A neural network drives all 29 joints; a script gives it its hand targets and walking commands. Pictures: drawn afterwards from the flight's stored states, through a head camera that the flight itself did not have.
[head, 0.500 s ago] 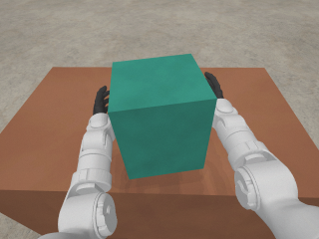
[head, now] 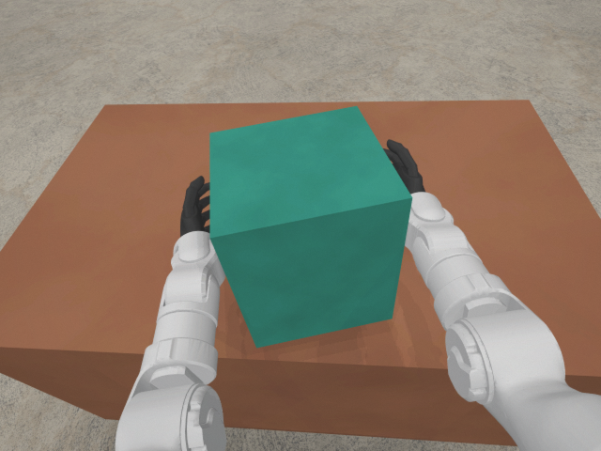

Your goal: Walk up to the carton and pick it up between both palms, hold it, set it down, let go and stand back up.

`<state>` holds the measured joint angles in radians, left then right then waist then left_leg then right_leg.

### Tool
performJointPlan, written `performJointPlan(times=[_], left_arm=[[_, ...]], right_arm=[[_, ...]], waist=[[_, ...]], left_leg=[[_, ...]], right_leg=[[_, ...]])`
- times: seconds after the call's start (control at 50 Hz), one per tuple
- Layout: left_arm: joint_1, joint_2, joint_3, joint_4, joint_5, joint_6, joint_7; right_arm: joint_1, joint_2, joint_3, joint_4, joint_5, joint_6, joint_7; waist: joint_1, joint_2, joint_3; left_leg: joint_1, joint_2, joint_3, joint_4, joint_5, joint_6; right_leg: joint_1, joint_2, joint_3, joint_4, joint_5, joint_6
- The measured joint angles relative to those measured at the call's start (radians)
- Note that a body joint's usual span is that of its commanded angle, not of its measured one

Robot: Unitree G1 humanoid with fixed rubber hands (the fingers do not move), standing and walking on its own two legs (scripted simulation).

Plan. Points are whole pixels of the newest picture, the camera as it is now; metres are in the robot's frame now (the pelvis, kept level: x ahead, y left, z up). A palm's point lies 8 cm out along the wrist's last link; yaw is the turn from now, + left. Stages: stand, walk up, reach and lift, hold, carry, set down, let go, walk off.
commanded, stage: set down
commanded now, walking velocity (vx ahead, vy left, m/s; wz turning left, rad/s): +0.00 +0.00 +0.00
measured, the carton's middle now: (305, 230) +0.39 +0.05 +0.06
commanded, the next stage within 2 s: none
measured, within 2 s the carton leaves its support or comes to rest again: rests again in 1.52 s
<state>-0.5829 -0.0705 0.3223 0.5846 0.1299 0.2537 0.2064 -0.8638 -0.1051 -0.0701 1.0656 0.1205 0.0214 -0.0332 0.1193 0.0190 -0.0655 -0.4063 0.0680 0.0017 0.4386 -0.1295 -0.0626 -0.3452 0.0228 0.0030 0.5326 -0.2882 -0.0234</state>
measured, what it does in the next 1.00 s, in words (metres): stands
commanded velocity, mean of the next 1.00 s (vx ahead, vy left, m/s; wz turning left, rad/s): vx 0.00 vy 0.00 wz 0.00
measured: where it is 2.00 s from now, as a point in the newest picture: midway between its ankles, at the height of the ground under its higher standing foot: outside the picture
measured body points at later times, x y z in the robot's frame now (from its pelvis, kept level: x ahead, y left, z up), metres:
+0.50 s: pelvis +0.00 +0.00 +0.00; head +0.04 -0.03 +0.45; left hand +0.36 +0.21 +0.06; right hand +0.45 -0.08 +0.08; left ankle +0.05 +0.16 -0.73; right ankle -0.01 -0.10 -0.74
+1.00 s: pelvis +0.00 +0.00 +0.00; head +0.04 -0.02 +0.45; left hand +0.35 +0.21 +0.04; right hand +0.44 -0.08 +0.06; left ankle +0.05 +0.16 -0.74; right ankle -0.01 -0.10 -0.74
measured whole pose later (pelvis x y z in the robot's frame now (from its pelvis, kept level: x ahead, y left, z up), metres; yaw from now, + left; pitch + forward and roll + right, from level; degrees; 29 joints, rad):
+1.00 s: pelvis +0.00 +0.00 +0.00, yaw +0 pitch +10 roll +0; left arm -0.52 -0.09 0.33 0.67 0.13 0.06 0.21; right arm -0.81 -0.09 -0.07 1.08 0.02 -0.09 -0.02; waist 0.14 0.03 -0.11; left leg -0.51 0.08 0.00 0.44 -0.11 -0.07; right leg -0.45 0.03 0.00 0.53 -0.27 -0.03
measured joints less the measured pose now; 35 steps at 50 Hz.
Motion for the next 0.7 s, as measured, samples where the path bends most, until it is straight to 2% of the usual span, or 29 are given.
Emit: performJointPlan(times=[0.24,0.48,0.7], left_arm=[[0.043,-0.002,-0.021,-0.002,0.0,-0.051,0.011],[0.052,-0.002,-0.02,0.025,0.0,-0.1,0.011],[0.058,-0.011,-0.003,0.064,0.0,-0.137,0.004]], right_arm=[[0.021,0.007,0.0,0.0,-0.005,-0.038,0.015],[0.03,0.01,0.0,0.0,-0.019,-0.061,0.017],[0.05,0.013,0.0,0.0,-0.06,-0.073,0.012]], waist=[[0.014,0.011,-0.032],[0.015,0.011,-0.041],[0.016,0.011,-0.042]], left_leg=[[-0.04,0.008,0.0,0.0,0.002,-0.002],[-0.056,0.008,0.0,0.0,0.004,-0.002],[-0.066,0.008,0.0,0.0,0.009,-0.002]], right_leg=[[-0.041,0.008,0.0,0.0,0.002,-0.006],[-0.058,0.008,0.0,0.0,0.005,-0.006],[-0.067,0.008,0.0,0.0,0.012,-0.006]])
